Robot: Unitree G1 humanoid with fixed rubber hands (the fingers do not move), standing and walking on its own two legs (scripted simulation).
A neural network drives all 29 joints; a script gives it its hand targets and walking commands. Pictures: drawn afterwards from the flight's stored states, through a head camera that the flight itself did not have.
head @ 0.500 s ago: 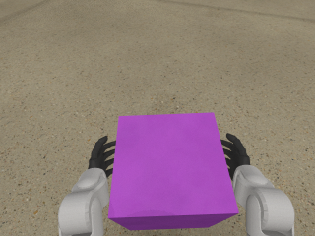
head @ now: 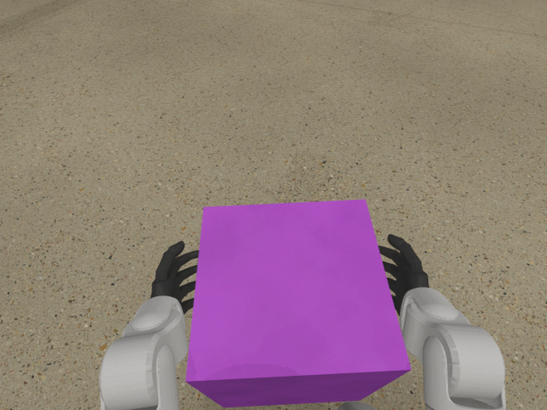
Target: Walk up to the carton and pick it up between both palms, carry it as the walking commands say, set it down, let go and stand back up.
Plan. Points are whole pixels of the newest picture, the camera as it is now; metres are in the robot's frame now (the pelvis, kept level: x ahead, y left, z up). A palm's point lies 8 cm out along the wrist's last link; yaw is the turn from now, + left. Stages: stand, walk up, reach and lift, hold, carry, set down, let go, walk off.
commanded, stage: carry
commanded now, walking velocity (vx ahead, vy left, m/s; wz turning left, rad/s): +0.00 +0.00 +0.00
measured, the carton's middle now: (288, 312) +0.25 +0.01 +0.02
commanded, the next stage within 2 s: none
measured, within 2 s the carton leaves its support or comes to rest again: neither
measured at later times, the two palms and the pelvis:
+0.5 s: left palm (107, 335) +0.19 +0.21 +0.10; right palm (382, 343) +0.18 -0.09 +0.10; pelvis -0.05 +0.07 +0.00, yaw -2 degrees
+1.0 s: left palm (102, 350) +0.17 +0.22 +0.09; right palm (375, 344) +0.18 -0.08 +0.09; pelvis -0.06 +0.06 +0.00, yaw +1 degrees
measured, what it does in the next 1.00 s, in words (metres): steps on the spot: right foot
